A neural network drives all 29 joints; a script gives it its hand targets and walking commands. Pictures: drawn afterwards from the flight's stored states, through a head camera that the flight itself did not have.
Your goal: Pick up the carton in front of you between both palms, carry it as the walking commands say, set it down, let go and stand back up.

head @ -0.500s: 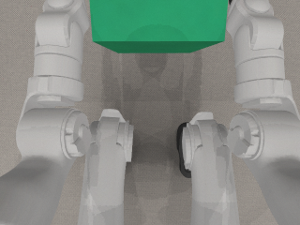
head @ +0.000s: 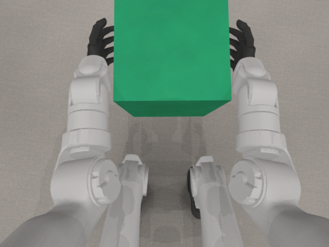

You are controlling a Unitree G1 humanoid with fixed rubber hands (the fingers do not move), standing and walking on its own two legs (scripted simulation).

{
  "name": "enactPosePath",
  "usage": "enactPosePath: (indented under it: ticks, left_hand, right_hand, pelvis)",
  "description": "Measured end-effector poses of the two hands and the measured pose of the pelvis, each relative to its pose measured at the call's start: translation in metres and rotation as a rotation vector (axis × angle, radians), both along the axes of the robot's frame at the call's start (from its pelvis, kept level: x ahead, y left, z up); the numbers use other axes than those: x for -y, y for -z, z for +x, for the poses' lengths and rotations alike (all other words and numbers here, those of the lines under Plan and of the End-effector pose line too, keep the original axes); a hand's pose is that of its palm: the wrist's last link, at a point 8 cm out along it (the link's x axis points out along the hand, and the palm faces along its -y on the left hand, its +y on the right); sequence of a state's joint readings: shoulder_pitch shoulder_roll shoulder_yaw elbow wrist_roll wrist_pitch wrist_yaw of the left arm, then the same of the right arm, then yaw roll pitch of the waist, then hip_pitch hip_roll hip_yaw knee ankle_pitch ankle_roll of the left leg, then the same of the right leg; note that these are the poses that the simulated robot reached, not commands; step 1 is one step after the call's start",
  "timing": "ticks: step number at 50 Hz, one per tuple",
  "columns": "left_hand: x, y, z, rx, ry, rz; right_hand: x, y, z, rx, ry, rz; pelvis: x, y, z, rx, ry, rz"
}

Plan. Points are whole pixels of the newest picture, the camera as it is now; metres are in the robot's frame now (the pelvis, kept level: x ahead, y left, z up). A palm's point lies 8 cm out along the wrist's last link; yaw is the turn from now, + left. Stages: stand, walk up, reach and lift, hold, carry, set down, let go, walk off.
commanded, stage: reach and lift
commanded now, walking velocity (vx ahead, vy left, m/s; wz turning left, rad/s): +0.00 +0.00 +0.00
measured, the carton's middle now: (169, 69) +0.52 +0.01 -0.12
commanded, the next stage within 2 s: none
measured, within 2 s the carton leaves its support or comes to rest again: neither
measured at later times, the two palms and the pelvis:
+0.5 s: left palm (56, 44) +0.45 +0.16 +0.11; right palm (299, 49) +0.46 -0.14 +0.11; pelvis +0.05 +0.00 +0.14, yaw +0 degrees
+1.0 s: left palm out of the picture +0.40 +0.15 +0.26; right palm out of the picture +0.40 -0.15 +0.26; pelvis +0.09 +0.00 +0.25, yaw +1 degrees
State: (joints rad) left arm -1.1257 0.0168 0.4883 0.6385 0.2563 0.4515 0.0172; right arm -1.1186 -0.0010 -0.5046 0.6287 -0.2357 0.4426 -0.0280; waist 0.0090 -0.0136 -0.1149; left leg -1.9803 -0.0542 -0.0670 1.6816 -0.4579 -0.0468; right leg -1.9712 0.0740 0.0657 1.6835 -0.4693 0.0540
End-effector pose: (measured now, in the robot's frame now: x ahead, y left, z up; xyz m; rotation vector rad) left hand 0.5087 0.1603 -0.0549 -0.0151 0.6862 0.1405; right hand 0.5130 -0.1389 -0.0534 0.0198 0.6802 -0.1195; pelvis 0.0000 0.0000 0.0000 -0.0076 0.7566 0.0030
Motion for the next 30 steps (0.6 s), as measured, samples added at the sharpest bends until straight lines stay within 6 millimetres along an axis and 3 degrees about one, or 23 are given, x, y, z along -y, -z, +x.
enactPosePath:
  ticks: [30]
  left_hand:
    - [0.003,-0.194,-0.067,-0.012,-0.012,-0.016]
  right_hand:
    - [0.004,-0.193,-0.068,-0.012,0.009,0.007]
  pelvis:
    - [0.001,-0.164,0.055,0.285,-0.005,0.007]
